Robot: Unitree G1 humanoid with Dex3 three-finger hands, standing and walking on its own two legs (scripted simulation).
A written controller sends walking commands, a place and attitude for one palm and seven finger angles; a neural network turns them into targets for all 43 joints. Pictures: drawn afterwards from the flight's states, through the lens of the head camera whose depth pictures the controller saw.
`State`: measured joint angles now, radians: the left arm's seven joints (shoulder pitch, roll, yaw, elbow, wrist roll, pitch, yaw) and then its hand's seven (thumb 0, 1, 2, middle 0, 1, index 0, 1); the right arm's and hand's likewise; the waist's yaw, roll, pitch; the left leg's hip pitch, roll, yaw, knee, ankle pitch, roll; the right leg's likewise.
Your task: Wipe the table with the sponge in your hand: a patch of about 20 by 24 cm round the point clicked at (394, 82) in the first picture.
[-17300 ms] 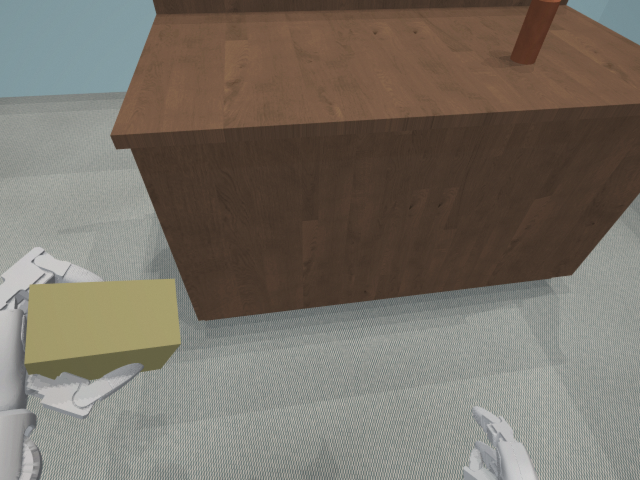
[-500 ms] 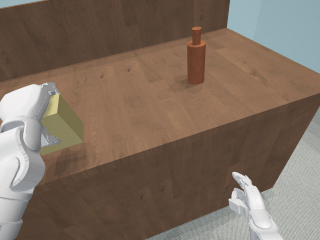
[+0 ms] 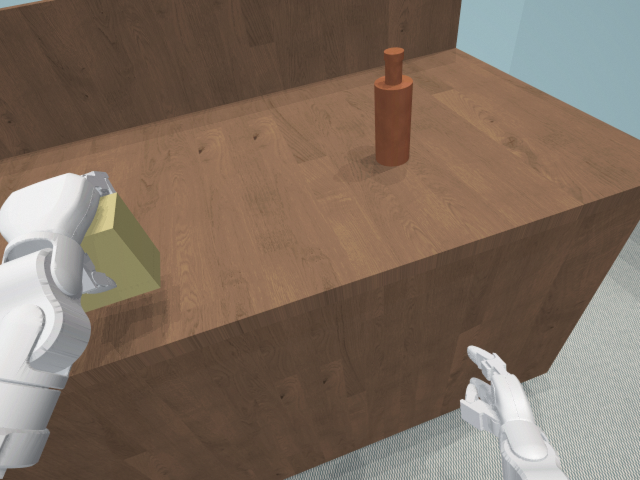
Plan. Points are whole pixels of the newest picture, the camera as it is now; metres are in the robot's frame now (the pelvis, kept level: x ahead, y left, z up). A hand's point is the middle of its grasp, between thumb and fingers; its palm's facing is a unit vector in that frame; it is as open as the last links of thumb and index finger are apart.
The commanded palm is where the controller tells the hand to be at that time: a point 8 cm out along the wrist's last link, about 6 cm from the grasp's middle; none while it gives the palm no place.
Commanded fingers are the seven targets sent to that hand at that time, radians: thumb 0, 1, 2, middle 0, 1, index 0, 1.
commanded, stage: move the sponge above the wiping area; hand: left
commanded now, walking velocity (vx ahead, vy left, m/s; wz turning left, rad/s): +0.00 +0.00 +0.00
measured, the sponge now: (105, 264) +0.28 +0.32 +0.16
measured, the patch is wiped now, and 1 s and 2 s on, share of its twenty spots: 0.00 0.00 0.00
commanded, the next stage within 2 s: none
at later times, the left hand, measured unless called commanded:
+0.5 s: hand (104, 240) +0.30 +0.32 +0.18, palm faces +0.09 -0.02 -1.00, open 10.4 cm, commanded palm +0.26 +0.31 +0.26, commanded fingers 0.00 0.10 1.30 -1.20 -1.60 -1.20 -1.60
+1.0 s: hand (113, 239) +0.31 +0.32 +0.18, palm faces +0.09 -0.02 -1.00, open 10.4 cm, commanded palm +0.26 +0.31 +0.25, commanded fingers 0.00 0.10 1.30 -1.20 -1.60 -1.20 -1.60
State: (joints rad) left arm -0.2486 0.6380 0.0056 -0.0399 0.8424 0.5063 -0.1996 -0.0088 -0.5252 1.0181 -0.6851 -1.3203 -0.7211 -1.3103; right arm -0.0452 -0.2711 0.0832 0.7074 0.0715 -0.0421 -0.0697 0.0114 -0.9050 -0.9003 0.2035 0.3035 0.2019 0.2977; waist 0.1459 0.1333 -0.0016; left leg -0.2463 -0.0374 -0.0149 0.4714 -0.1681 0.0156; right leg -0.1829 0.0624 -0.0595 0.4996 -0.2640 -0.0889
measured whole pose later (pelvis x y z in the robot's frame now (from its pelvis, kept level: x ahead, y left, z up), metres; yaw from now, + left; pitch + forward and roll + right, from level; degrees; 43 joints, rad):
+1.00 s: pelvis +0.01 +0.01 +0.00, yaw +1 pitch -1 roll +0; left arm -0.26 0.60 -0.04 0.02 0.87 0.42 -0.16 -0.01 -0.52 1.02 -0.69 -1.32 -0.72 -1.31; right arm -0.01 -0.27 0.07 0.70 0.07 -0.04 -0.07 0.01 -0.91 -0.90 0.20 0.30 0.20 0.30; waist 0.14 0.12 -0.01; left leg -0.26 -0.05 -0.02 0.47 -0.18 0.03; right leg -0.19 0.05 -0.07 0.49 -0.28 -0.08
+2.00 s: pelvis +0.00 +0.02 +0.00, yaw +0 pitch -3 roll +0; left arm -0.29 0.62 -0.01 0.00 0.86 0.46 -0.16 -0.01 -0.53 1.02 -0.69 -1.32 -0.72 -1.31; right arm -0.02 -0.27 0.08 0.71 0.07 -0.04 -0.07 0.01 -0.91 -0.90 0.20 0.30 0.20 0.30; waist 0.15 0.13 0.00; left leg -0.25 -0.05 -0.02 0.46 -0.17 0.04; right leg -0.18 0.05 -0.06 0.47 -0.25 -0.07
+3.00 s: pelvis +0.00 +0.02 +0.00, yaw +1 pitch -3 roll +0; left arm -0.27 0.62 -0.03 0.02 0.87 0.46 -0.21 -0.01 -0.53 1.02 -0.69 -1.31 -0.72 -1.30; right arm -0.01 -0.28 0.08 0.69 0.08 -0.04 -0.08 0.01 -0.91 -0.90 0.20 0.30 0.20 0.30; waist 0.14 0.13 0.00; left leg -0.25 -0.05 -0.02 0.47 -0.17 0.04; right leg -0.17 0.05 -0.06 0.46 -0.25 -0.06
